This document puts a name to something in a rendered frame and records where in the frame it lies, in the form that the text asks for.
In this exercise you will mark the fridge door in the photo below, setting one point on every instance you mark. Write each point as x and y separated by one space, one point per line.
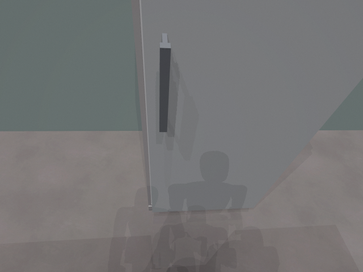
251 83

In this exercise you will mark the handle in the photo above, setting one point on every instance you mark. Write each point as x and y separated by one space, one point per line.
164 80

